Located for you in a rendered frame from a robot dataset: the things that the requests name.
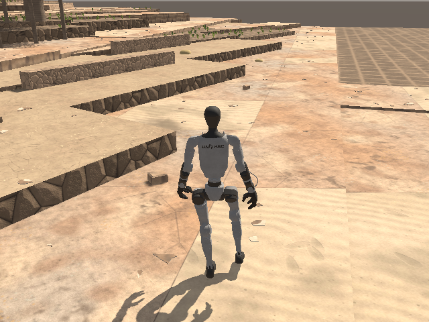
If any right robot shin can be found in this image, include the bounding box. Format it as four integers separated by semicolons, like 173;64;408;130
231;209;242;255

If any robot right upper arm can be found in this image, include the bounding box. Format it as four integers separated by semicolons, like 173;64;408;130
227;135;246;172

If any humanoid robot head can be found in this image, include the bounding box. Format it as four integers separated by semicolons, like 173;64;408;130
202;106;224;138

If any robot right forearm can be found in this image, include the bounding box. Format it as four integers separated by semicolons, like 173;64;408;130
240;162;255;193

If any robot left upper arm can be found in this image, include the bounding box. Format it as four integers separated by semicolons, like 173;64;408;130
183;136;199;172

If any robot left forearm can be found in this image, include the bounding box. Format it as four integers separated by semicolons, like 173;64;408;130
178;162;190;188

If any left robot hand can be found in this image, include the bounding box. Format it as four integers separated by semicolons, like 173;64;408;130
177;186;193;199

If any right robot hand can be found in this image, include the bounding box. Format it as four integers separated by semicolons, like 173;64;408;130
242;191;257;209

